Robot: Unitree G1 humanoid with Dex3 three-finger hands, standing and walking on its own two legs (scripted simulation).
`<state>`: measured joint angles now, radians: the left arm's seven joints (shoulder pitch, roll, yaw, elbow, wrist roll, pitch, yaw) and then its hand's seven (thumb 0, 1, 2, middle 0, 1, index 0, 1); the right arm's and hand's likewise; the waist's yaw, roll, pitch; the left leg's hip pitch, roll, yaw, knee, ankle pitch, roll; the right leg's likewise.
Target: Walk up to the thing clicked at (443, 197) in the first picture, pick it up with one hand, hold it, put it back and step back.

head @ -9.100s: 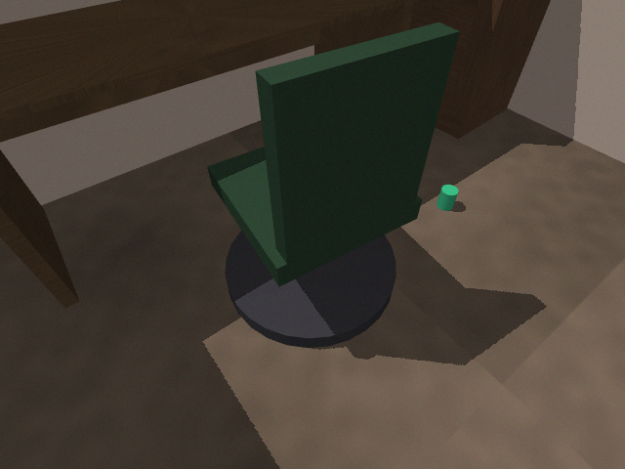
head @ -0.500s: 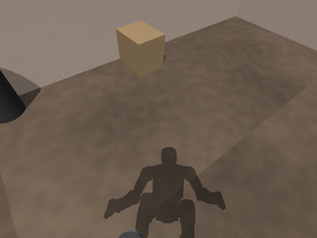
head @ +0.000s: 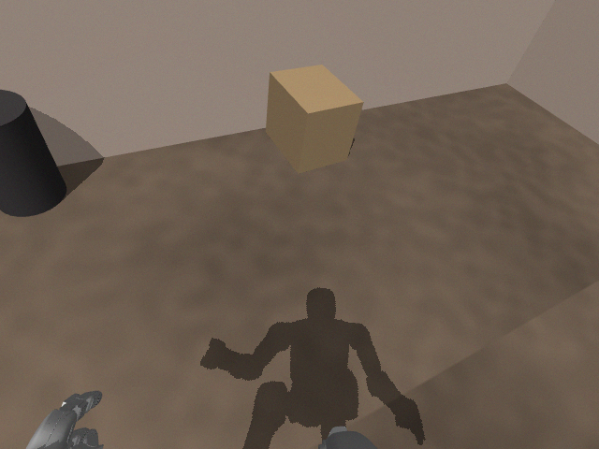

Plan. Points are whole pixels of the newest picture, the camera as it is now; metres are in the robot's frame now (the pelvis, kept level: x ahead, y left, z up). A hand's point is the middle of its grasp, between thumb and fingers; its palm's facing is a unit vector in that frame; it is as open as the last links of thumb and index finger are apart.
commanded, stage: walk up
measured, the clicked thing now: out of the picture +0.14 +1.41 -0.74
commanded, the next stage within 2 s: none
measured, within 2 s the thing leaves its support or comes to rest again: neither
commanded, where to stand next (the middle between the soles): +0.19 -0.08 m, yaw +83 degrees
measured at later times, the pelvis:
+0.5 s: pelvis +0.18 -0.13 -0.02, yaw +23 degrees
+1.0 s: pelvis +0.20 -0.17 -0.04, yaw +46 degrees
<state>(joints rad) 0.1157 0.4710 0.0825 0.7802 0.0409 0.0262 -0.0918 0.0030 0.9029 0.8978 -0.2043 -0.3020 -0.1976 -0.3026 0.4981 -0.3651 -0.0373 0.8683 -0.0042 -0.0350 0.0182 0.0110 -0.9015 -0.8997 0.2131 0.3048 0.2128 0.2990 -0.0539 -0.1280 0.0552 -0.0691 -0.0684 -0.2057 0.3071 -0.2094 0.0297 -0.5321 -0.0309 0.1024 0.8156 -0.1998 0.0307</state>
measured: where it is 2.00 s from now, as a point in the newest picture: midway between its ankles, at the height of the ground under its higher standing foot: outside the picture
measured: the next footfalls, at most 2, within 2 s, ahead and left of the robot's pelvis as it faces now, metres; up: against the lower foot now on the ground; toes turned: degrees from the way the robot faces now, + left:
right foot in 0.14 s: +0.21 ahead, -0.20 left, +0.00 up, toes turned +10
left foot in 0.58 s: +0.27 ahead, +0.01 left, +0.00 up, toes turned +31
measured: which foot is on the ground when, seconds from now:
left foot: down 0.00-0.16, up 0.18-0.56, down 0.58-0.94, up 0.96-1.00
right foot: up 0.00-0.12, down 0.14-0.64, up 0.66-0.90, down 0.92-1.00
